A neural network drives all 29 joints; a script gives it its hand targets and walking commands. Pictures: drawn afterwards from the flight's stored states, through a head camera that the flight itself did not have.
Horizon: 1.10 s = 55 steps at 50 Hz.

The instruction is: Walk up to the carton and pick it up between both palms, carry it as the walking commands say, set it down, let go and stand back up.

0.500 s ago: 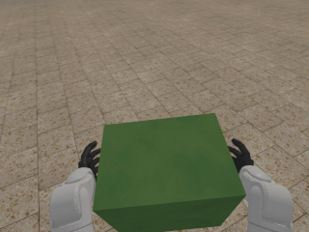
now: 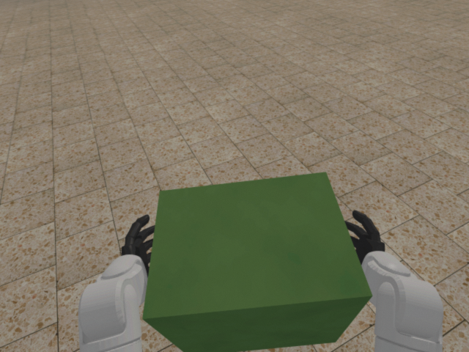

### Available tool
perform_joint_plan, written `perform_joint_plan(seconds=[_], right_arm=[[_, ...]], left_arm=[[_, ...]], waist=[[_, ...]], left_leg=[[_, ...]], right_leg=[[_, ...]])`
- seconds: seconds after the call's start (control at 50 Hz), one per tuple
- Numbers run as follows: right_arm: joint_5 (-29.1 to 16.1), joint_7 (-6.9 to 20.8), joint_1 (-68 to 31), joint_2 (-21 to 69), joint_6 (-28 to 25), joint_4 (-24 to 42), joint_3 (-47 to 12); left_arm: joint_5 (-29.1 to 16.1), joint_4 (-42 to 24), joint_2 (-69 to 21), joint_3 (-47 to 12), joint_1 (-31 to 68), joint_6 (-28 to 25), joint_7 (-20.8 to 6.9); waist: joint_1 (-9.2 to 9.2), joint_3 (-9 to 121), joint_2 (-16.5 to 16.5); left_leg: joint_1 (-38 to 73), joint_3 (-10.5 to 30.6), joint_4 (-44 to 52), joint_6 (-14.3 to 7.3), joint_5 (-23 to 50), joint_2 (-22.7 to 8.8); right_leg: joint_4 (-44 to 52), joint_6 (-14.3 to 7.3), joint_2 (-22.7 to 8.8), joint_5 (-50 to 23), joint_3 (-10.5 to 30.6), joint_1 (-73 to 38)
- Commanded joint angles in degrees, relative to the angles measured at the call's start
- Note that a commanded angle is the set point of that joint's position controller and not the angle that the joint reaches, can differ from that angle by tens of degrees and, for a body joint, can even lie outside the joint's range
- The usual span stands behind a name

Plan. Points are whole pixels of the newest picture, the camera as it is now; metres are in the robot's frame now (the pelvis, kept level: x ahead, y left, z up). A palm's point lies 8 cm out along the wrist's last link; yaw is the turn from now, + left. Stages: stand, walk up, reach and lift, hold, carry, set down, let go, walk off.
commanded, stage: carry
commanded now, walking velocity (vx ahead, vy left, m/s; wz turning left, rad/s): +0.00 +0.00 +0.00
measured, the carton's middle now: (252, 270) +0.25 -0.01 +0.03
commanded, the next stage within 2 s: hold in 1.00 s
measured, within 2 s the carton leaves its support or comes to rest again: neither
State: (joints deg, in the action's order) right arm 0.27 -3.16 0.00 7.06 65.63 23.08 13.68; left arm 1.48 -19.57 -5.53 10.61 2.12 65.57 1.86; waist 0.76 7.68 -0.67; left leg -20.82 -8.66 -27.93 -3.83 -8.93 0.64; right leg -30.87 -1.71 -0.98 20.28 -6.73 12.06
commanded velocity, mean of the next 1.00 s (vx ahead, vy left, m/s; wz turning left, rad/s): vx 0.00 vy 0.00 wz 0.00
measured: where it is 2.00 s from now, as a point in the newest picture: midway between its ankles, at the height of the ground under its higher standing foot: outside the picture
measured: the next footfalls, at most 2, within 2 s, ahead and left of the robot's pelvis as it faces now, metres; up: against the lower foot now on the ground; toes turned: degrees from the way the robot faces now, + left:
none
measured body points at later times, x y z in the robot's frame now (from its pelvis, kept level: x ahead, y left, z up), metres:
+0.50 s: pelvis +0.01 -0.01 +0.00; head -0.03 -0.02 +0.45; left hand +0.26 +0.17 +0.07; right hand +0.26 -0.19 +0.06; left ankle +0.07 +0.07 -0.73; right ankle -0.04 -0.09 -0.73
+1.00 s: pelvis +0.01 -0.01 +0.00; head -0.02 -0.02 +0.45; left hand +0.27 +0.17 +0.06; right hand +0.26 -0.19 +0.05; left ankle +0.07 +0.07 -0.73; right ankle -0.04 -0.09 -0.73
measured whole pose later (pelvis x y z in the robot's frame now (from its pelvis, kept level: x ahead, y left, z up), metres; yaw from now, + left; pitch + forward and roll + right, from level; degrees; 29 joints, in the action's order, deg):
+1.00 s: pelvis +0.01 -0.01 +0.00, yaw +0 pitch +2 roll +1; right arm 0.3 -2.5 0.0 6.3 59.0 16.7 13.7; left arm 1.5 -12.8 -5.5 10.6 2.1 58.4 1.5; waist 0.8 7.6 -0.7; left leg -21.0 -8.7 -27.9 -3.8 -9.5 0.5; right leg -30.9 -2.4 -0.8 21.0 -6.7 12.3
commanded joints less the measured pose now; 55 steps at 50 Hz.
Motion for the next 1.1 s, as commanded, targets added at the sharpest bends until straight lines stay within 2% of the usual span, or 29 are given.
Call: perform_joint_plan(seconds=[0.0,0.02,0.04,0.06,0.08,0.12,0.14,0.32,0.34,0.36,0.38,0.4,0.44,0.46,0.5,0.52,0.54,0.56,0.64,0.68,0.7,0.72,0.8,0.88,0.96,0.98,1.0,1.02,1.08], right_arm=[[-9.5,6.1,-28.9,35.0,-3.4,-1.5,-41.4],[-13.1,5.9,-31.1,39.4,-3.0,7.9,-46.7],[-11.5,5.9,-29.2,37.3,-3.0,3.3,-44.4],[-12.5,5.8,-29.9,38.7,-2.9,6.4,-45.9],[-11.1,5.9,-29.1,36.9,-3.2,2.2,-43.6],[-10.5,6.0,-29.3,36.0,-3.8,0.4,-42.8],[-12.0,6.0,-29.7,38.0,-3.6,4.6,-45.0],[-9.8,5.9,-29.0,35.2,-4.9,-0.7,-42.3],[-12.2,5.9,-29.9,38.1,-4.6,5.6,-45.9],[-11.8,5.8,-29.9,37.9,-4.5,4.2,-45.1],[-9.6,6.1,-29.6,35.0,-5.2,-1.7,-41.8],[-10.9,6.0,-30.0,36.9,-5.3,1.6,-43.9],[-11.1,6.1,-30.1,36.7,-5.5,2.4,-44.0],[-9.9,6.1,-29.4,35.6,-5.8,-0.6,-42.4],[-11.3,6.2,-30.0,37.6,-5.7,2.7,-44.4],[-10.2,6.2,-29.9,35.9,-5.8,-0.3,-42.8],[-11.2,6.1,-30.1,37.5,-5.7,2.2,-44.2],[-9.8,6.1,-29.0,35.5,-6.0,-1.1,-42.3],[-9.6,6.3,-29.8,35.0,-6.9,-1.5,-42.3],[-10.6,6.3,-30.1,36.7,-6.9,1.2,-43.9],[-9.9,6.4,-30.2,35.7,-7.2,-1.2,-42.5],[-9.2,6.5,-29.4,35.1,-7.5,-2.7,-41.8],[-10.8,6.7,-30.4,37.0,-7.9,0.6,-43.8],[-9.1,6.6,-29.1,34.6,-8.1,-2.9,-41.8],[-9.9,6.9,-30.4,36.0,-9.0,-0.6,-43.0],[-9.0,6.9,-30.2,34.6,-9.1,-2.8,-41.7],[5.7,6.7,-20.5,14.5,-13.5,-22.9,-21.6],[5.1,6.1,-21.5,12.7,-17.4,-35.3,-18.6],[0.4,6.6,-24.2,19.9,-25.1,-22.0,-28.6]], left_arm=[[-12.6,-2.7,-38.0,-38.7,26.4,-4.4,-5.0],[-16.2,-11.8,-42.7,-44.1,28.1,-4.0,-4.9],[-14.6,-8.1,-40.3,-42.0,27.0,-4.0,-4.9],[-16.0,-11.5,-41.7,-43.9,28.1,-4.0,-4.8],[-14.4,-7.5,-39.7,-41.4,27.5,-4.3,-4.8],[-13.2,-4.8,-38.7,-39.7,26.5,-4.8,-4.9],[-14.9,-9.0,-41.0,-42.4,27.1,-4.7,-4.8],[-12.9,-4.3,-37.9,-39.4,26.5,-6.1,-4.9],[-14.9,-9.8,-40.9,-42.4,26.6,-5.8,-4.9],[-14.7,-9.1,-40.5,-42.0,27.6,-5.8,-4.9],[-12.3,-3.5,-37.4,-38.6,27.3,-6.5,-5.0],[-13.5,-6.3,-39.3,-40.3,27.2,-6.6,-5.0],[-13.5,-7.0,-39.3,-40.7,27.1,-6.7,-4.9],[-12.6,-4.1,-38.3,-39.3,26.8,-7.0,-5.0],[-14.0,-8.0,-40.2,-41.5,28.0,-7.0,-5.0],[-12.5,-4.3,-38.4,-39.4,26.8,-7.1,-5.0],[-13.8,-7.5,-40.0,-41.1,27.6,-7.1,-4.9],[-12.5,-4.0,-38.1,-39.2,26.7,-7.3,-5.0],[-11.7,-2.6,-37.6,-38.3,26.3,-8.2,-5.1],[-13.0,-6.0,-39.2,-40.2,27.5,-8.4,-5.1],[-12.1,-3.7,-38.2,-39.0,27.6,-8.6,-5.1],[-11.5,-2.3,-37.5,-38.3,27.1,-8.9,-5.2],[-12.7,-5.8,-39.4,-40.3,28.1,-9.3,-5.2],[-11.2,-1.5,-37.3,-38.1,26.3,-9.4,-5.3],[-11.8,-3.9,-38.8,-39.5,27.7,-10.3,-5.4],[-10.8,-1.1,-37.5,-38.0,26.9,-10.4,-5.4],[1.4,19.0,-17.4,-19.1,22.5,-14.4,-5.3],[1.0,23.8,-12.4,-20.8,23.1,-18.3,-5.4],[-3.5,11.5,-19.5,-30.5,25.8,-25.7,-6.4]], waist=[[-0.58,8.3,2.0],[-0.53,7.7,2.6],[-0.59,7.7,1.9],[-0.64,7.4,2.5],[-0.64,7.9,2.0],[-0.55,7.6,2.3],[-0.55,7.4,2.3],[-0.7,7.6,3.2],[-0.57,8.3,3.6],[-0.72,8.2,3.6],[-0.7,8.1,3.2],[-0.66,8.0,3.1],[-0.64,7.9,2.8],[-0.62,7.9,2.8],[-0.63,7.7,3.1],[-0.68,6.9,3.1],[-0.64,7.7,2.9],[-0.66,7.7,2.8],[-0.67,7.2,3.8],[-0.68,7.5,4.1],[-0.64,6.8,2.7],[-0.61,7.5,3.5],[-0.61,7.3,3.1],[-0.62,7.1,3.8],[-0.52,7.1,3.6],[-0.51,6.9,3.6],[-0.95,-17.4,11.3],[-1.74,-15.0,10.2],[-1.3,-2.1,9.0]], left_leg=[[11.5,8.7,4.2,1.7,2.8,-9.7],[11.2,8.6,4.2,1.7,3.7,-9.8],[11.4,8.5,4.2,1.7,3.5,-9.6],[10.9,8.8,4.3,1.7,3.6,-9.7],[11.2,8.8,4.3,1.5,3.3,-9.8],[10.9,8.5,4.3,1.4,2.7,-9.7],[11.0,8.5,4.3,1.5,2.8,-9.8],[10.3,8.5,3.8,1.5,4.5,-9.7],[10.5,8.6,4.0,1.4,4.6,-9.7],[10.5,8.4,3.9,1.4,4.6,-9.7],[10.4,8.3,3.9,1.4,4.9,-9.7],[10.5,8.2,3.7,1.4,4.4,-9.5],[10.3,8.3,3.8,1.5,4.5,-9.6],[10.3,8.2,4.0,1.3,3.6,-9.5],[10.3,8.4,4.4,1.3,2.7,-9.6],[9.8,8.4,4.4,1.4,2.5,-9.6],[10.1,8.6,4.4,1.3,3.5,-9.7],[10.1,8.4,4.1,1.4,3.7,-9.6],[9.7,8.4,3.9,1.3,4.9,-9.6],[9.8,8.3,4.0,1.3,3.5,-9.4],[9.2,8.3,4.2,1.3,3.5,-9.4],[9.7,8.2,4.1,1.3,3.6,-9.5],[9.6,8.3,4.1,1.3,4.5,-9.5],[9.4,8.6,4.3,1.0,3.6,-9.6],[9.3,8.4,4.3,1.3,4.2,-9.5],[9.4,8.2,4.3,1.3,3.8,-9.5],[21.7,12.2,3.3,-1.4,-0.1,1.5],[24.2,11.7,1.6,-1.6,2.8,1.3],[29.5,11.6,0.1,-0.6,12.6,1.3]], right_leg=[[5.5,-2.9,-5.0,-8.8,7.7,6.4],[5.5,-2.9,-5.0,-9.8,7.8,6.4],[5.4,-2.9,-5.1,-9.3,7.7,6.9],[5.4,-3.0,-4.9,-8.9,7.6,6.9],[5.5,-3.1,-4.7,-8.3,7.6,7.0],[5.4,-3.2,-4.7,-8.1,7.5,6.7],[5.6,-3.3,-4.7,-8.4,7.6,6.9],[5.4,-3.3,-4.6,-10.7,7.5,6.1],[5.5,-3.5,-4.9,-10.9,7.7,5.4],[5.4,-3.5,-4.8,-10.9,7.5,5.8],[5.3,-3.4,-4.7,-11.1,7.6,5.9],[5.3,-3.5,-4.9,-11.4,7.8,6.1],[5.4,-3.4,-4.7,-10.9,7.5,5.8],[5.4,-3.5,-4.8,-9.9,7.5,6.0],[5.5,-3.7,-4.6,-8.5,7.6,6.5],[5.6,-3.6,-4.5,-8.5,7.6,6.7],[5.4,-3.7,-4.5,-8.8,7.6,6.1],[5.6,-3.7,-4.6,-9.8,7.8,6.2],[5.5,-3.5,-4.6,-10.8,7.5,5.9],[5.7,-3.7,-4.7,-10.5,7.7,5.9],[5.5,-3.6,-4.7,-9.9,7.7,6.3],[5.7,-3.6,-4.7,-10.2,7.7,5.9],[5.4,-3.6,-4.8,-10.6,7.7,5.8],[5.6,-3.7,-4.5,-9.1,7.7,6.1],[5.6,-3.6,-4.7,-9.8,7.7,5.8],[5.8,-3.7,-4.7,-9.5,7.7,6.2],[12.8,-2.4,1.9,-2.0,13.2,18.7],[11.9,-2.5,1.2,-3.2,13.5,19.1],[10.3,-1.4,1.2,-12.3,13.2,16.4]])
